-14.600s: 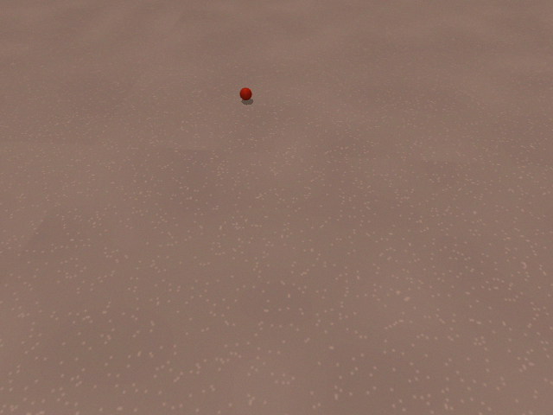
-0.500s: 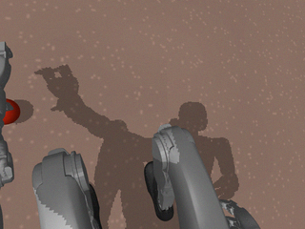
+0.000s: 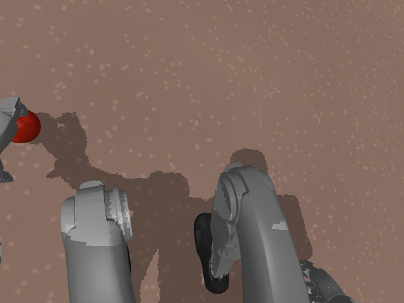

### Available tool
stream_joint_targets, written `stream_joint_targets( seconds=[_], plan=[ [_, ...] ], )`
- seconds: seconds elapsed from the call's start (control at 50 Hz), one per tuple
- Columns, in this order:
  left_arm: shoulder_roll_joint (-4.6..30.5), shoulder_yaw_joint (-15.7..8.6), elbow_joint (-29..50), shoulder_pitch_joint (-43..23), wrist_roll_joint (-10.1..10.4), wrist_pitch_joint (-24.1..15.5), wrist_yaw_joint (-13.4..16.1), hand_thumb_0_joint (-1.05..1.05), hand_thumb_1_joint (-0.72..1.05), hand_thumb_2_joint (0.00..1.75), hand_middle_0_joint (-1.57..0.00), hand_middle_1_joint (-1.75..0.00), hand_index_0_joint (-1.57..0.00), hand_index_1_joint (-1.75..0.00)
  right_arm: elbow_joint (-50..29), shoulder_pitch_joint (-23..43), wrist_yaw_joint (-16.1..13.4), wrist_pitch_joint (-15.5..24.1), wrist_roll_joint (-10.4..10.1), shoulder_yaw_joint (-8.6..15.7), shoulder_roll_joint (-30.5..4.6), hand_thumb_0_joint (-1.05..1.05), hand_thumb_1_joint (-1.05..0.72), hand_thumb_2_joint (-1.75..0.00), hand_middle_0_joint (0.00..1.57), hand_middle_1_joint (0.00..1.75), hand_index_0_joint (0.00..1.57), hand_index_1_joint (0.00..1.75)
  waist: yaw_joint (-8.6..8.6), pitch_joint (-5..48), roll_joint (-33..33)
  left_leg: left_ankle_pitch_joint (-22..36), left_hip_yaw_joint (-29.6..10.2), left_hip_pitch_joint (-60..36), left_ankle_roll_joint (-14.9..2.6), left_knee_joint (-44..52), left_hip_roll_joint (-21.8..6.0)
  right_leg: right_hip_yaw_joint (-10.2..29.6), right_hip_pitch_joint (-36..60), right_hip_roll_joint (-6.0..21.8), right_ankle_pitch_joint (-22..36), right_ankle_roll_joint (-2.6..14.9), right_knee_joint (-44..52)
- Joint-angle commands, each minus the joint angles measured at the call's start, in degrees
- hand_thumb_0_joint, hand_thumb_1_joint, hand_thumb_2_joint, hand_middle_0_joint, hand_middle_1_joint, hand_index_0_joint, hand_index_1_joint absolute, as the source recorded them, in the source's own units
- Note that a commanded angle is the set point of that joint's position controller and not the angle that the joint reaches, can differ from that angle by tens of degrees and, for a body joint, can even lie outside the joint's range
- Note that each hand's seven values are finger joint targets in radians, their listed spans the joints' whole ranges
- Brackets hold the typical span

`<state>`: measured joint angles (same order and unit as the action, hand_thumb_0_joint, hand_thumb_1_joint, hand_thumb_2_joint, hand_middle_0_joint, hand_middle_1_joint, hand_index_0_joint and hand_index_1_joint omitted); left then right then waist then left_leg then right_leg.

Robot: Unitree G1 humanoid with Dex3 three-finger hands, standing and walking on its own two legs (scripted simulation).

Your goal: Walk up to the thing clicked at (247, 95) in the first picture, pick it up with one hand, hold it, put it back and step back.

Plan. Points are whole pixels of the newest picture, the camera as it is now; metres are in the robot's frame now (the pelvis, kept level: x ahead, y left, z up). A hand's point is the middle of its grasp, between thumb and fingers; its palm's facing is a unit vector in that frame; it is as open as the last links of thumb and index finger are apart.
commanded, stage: rest palm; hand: left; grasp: from above
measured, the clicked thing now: (20, 125) +0.47 +0.33 -0.28
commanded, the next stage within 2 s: close in 1.40 s
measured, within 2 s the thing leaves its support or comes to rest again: neither
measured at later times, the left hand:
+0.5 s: hand (25, 126) +0.45 +0.31 -0.24, palm faces -0.51 -0.13 -0.85, open 14.0 cm
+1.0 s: hand (26, 132) +0.44 +0.31 -0.25, palm faces -0.42 -0.09 -0.90, open 14.0 cm
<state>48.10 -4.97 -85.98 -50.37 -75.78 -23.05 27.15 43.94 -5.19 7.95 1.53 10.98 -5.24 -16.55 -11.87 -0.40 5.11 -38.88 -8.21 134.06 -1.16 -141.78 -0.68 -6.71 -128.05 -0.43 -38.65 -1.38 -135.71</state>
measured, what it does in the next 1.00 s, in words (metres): stands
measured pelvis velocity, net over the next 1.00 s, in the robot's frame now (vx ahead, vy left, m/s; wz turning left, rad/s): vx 0.01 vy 0.01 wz -0.08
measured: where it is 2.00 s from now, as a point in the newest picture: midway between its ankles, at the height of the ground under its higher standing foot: (168, 278)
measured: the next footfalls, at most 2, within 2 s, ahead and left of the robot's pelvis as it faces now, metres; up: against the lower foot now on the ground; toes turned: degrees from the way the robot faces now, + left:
none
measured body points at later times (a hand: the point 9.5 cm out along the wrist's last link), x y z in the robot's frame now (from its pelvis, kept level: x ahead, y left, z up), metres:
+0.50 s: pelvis +0.01 +0.00 -0.01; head +0.29 +0.07 +0.33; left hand +0.48 +0.31 -0.19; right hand +0.04 -0.26 -0.10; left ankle +0.08 +0.12 -0.28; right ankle +0.11 -0.12 -0.28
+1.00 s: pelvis +0.01 +0.01 -0.02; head +0.26 +0.13 +0.33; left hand +0.46 +0.31 -0.20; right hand +0.08 -0.26 -0.08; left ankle +0.08 +0.12 -0.28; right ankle +0.11 -0.12 -0.28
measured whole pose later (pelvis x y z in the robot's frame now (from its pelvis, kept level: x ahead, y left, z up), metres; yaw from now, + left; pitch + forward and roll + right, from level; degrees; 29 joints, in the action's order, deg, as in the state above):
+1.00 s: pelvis +0.01 +0.01 -0.02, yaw -5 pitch +28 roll -14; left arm 54.6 -4.9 -100.6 -57.8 -79.2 -15.1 39.1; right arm 41.8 -2.9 13.6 10.5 16.2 -13.3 -17.5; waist -18.9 -3.7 8.0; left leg -41.5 -12.3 135.8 -1.7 -147.3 -1.6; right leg -9.9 -128.7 -2.4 -38.8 -2.4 -137.6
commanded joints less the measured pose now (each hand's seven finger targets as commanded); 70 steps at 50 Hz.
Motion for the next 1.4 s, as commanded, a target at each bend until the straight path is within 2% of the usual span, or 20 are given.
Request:
stream_joint_targets(
  seconds=[0.0,0.14,0.22,0.26,0.34,0.42,0.44,0.46,0.54,0.6,0.64,0.7,0.74,0.82,0.96,1.1,1.18,1.2,1.32,1.38],
  plan=[
    [11.05,-2.18,2.97,-23.30,-2.62,1.70,8.98,0.00,-0.52,0.98,-0.06,-1.01,-0.07,-1.01,1.07,-10.21,-0.11,1.92,1.18,4.56,-15.91,0.00,-0.89,-0.90,0.20,0.30,0.20,0.30,-4.79,34.44,-27.52,5.87,1.08,-35.83,1.70,17.17,-0.34,-6.25,6.05,-1.88,8.18,3.12,9.35],
    [14.15,-2.75,-4.78,-27.33,-3.62,10.04,13.30,0.00,-0.52,0.97,-0.06,-1.02,-0.06,-1.01,1.16,-8.93,1.59,4.44,2.28,2.52,-16.04,0.00,-0.90,-0.90,0.20,0.30,0.20,0.30,-6.22,34.71,-28.82,9.81,3.13,-31.86,0.69,13.86,-0.02,-5.42,8.18,-2.51,12.70,2.82,9.19],
    [13.10,-1.66,-10.05,-25.94,-1.16,13.32,10.57,0.00,-0.50,0.94,-0.05,-1.05,-0.07,-1.03,-0.43,-9.42,3.01,6.33,2.20,1.40,-16.49,0.00,-0.89,-0.90,0.20,0.30,0.20,0.30,-7.82,31.62,-25.36,7.51,2.67,-27.90,-0.18,12.37,-0.20,-5.42,9.17,-2.50,11.74,2.67,9.08],
    [16.20,-3.20,-7.77,-24.61,0.48,14.04,8.72,0.00,-0.50,0.94,-0.05,-1.05,-0.07,-1.03,-1.64,-10.00,3.21,6.84,2.01,0.92,-16.56,0.00,-0.90,-0.90,0.20,0.30,0.20,0.30,-6.14,34.62,-25.81,9.30,2.74,-28.88,-0.29,12.58,-0.10,-4.94,12.33,-2.41,12.71,2.71,9.54],
    [16.16,-2.97,-6.31,-19.44,4.35,14.19,4.32,0.00,-0.49,0.92,-0.05,-1.07,-0.08,-1.04,-3.64,-9.86,3.49,7.06,1.57,-0.38,-15.78,0.00,-0.90,-0.90,0.20,0.30,0.20,0.30,-5.27,37.90,-23.50,13.04,3.12,-28.01,-0.69,11.41,-0.22,-4.39,19.42,-3.16,16.04,2.65,10.25],
    [23.97,-8.60,-1.53,-15.64,6.74,12.39,1.94,0.00,-0.51,0.93,-0.05,-1.05,-0.07,-1.03,-4.13,-11.54,2.93,5.84,0.99,-0.38,-16.95,0.00,-0.90,-0.90,0.20,0.30,0.20,0.30,-3.71,41.56,-21.52,16.74,3.65,-25.47,-1.12,10.25,-0.54,-3.52,27.38,-3.33,20.40,1.94,11.16],
    [20.17,-5.22,-0.28,-16.92,6.44,11.42,0.93,0.00,-0.52,0.94,-0.05,-1.05,-0.07,-1.03,-5.40,-10.72,3.09,5.81,1.17,-1.46,-16.01,0.00,-0.90,-0.90,0.20,0.30,0.20,0.30,-4.70,39.98,-21.46,16.68,3.65,-24.62,-1.16,10.00,-0.51,-3.11,27.62,-3.47,20.89,1.89,11.13],
    [22.47,-7.28,-1.91,-16.12,6.62,10.57,0.81,0.00,-0.52,0.93,-0.05,-1.05,-0.07,-1.03,-4.03,-11.73,3.02,5.59,1.31,-1.32,-16.94,0.00,-0.90,-0.90,0.20,0.30,0.20,0.30,-6.06,38.14,-19.43,16.58,3.46,-23.66,-1.36,8.84,-0.64,-3.55,27.28,-3.47,21.40,1.67,11.26],
    [26.13,-10.96,0.07,-15.42,6.00,5.92,1.47,0.00,-0.54,0.97,-0.06,-1.00,-0.06,-1.00,-3.17,-13.54,2.52,4.51,1.69,-1.24,-18.16,0.00,-0.90,-0.90,0.20,0.30,0.20,0.30,-5.46,36.67,-20.42,15.69,2.69,-23.31,-0.80,8.68,-0.79,-4.17,27.74,-3.68,19.67,2.08,11.87],
    [21.39,-6.24,0.21,-17.66,4.27,2.67,2.09,0.00,-0.54,0.97,-0.06,-1.01,-0.06,-1.01,-3.69,-12.08,2.71,4.27,2.41,-1.93,-17.35,0.00,-0.89,-0.90,0.20,0.30,0.20,0.30,-6.95,35.64,-22.38,13.08,1.64,-25.70,-0.68,9.27,-1.13,-4.90,24.63,-4.35,17.02,2.25,11.42],
    [21.34,-4.66,0.57,-20.39,2.92,1.40,3.37,0.00,-0.51,0.96,-0.06,-1.01,-0.07,-1.00,-3.32,-10.77,2.75,4.60,2.96,-2.43,-17.44,0.00,-0.89,-0.90,0.20,0.30,0.20,0.30,-7.41,34.07,-25.32,10.49,1.25,-28.00,-0.05,9.71,-1.11,-6.15,20.53,-4.45,13.94,2.71,11.03],
    [21.23,-3.38,-2.81,-20.00,0.61,0.88,6.29,0.00,-0.49,0.96,-0.07,-1.02,-0.08,-1.01,-2.37,-10.15,2.84,5.20,3.80,-2.70,-18.52,0.00,-0.89,-0.90,0.20,0.30,0.20,0.30,-8.22,29.41,-26.34,6.99,0.74,-28.57,0.69,10.72,-1.27,-7.72,15.88,-4.41,10.44,2.81,10.19],
    [20.95,-3.54,-4.60,-18.13,-1.22,1.23,8.57,0.00,-0.50,0.98,-0.07,-1.02,-0.08,-1.01,-2.30,-9.16,2.78,5.28,3.98,-2.68,-18.82,0.00,-0.89,-0.90,0.20,0.30,0.20,0.30,-7.07,29.05,-27.06,6.69,0.26,-29.17,1.03,12.28,-1.23,-8.21,14.59,-4.60,10.03,3.20,9.70],
    [18.60,-1.12,-7.23,-20.30,-3.18,4.01,12.06,0.00,-0.50,0.98,-0.07,-1.02,-0.07,-1.01,-1.71,-8.09,3.61,6.79,4.80,-2.74,-19.09,0.00,-0.89,-0.90,0.20,0.30,0.20,0.30,-8.55,28.50,-28.30,8.81,-0.30,-30.44,1.26,11.75,-1.43,-8.59,12.20,-4.57,12.68,3.17,8.18],
    [17.85,-0.50,-8.49,-24.44,-1.84,9.78,14.89,0.00,-0.50,0.95,-0.06,-1.04,-0.07,-1.02,-1.22,-6.85,5.69,9.99,4.70,-2.61,-20.16,0.00,-0.90,-0.90,0.20,0.30,0.20,0.30,-9.17,27.33,-29.37,8.31,-0.86,-29.06,1.28,12.08,-1.71,-8.47,10.33,-4.40,13.42,2.89,7.78],
    [21.20,-3.53,-9.47,-24.03,1.94,12.58,11.53,0.00,-0.49,0.92,-0.06,-1.06,-0.08,-1.04,-4.36,-7.37,6.65,12.16,3.88,-3.64,-20.77,0.00,-0.90,-0.90,0.20,0.30,0.20,0.30,-9.45,29.50,-27.55,8.24,-0.43,-27.54,0.45,11.12,-1.61,-7.61,14.90,-4.05,13.34,2.62,8.58],
    [22.08,-4.05,-8.35,-21.34,4.00,12.26,8.49,0.00,-0.51,0.93,-0.06,-1.06,-0.07,-1.04,-4.60,-8.26,6.08,11.81,3.45,-4.21,-20.07,0.00,-0.90,-0.90,0.20,0.30,0.20,0.30,-8.28,31.82,-27.74,11.09,-0.21,-27.68,0.49,10.99,-1.59,-7.07,18.83,-4.38,14.83,2.81,9.25],
    [23.85,-5.76,-9.73,-19.26,4.51,11.99,8.20,0.00,-0.51,0.94,-0.06,-1.06,-0.07,-1.04,-3.94,-9.26,5.79,11.43,3.70,-4.16,-20.32,0.00,-0.90,-0.91,0.20,0.30,0.20,0.30,-8.48,32.38,-26.54,11.94,-0.22,-27.33,0.33,10.63,-1.58,-7.36,20.25,-4.41,15.75,2.63,9.38],
    [24.46,-5.32,-6.74,-18.64,5.17,8.35,5.50,0.00,-0.50,0.96,-0.07,-1.04,-0.08,-1.03,-4.53,-10.30,5.28,9.82,3.31,-5.38,-19.40,0.00,-0.90,-0.90,0.20,0.30,0.20,0.30,-9.51,31.13,-24.03,14.21,0.14,-26.26,-0.09,8.53,-1.69,-7.25,23.05,-4.46,18.42,2.05,10.04],
    [26.41,-6.16,-5.58,-17.45,4.58,5.98,6.12,0.00,-0.49,0.97,-0.08,-1.04,-0.08,-1.03,-4.18,-10.33,4.99,9.04,3.33,-5.86,-19.42,0.00,-0.90,-0.90,0.20,0.30,0.20,0.30,-8.67,32.42,-24.35,15.41,0.22,-26.84,-0.06,8.05,-1.94,-6.85,25.39,-4.79,19.81,1.94,10.33]
  ],
)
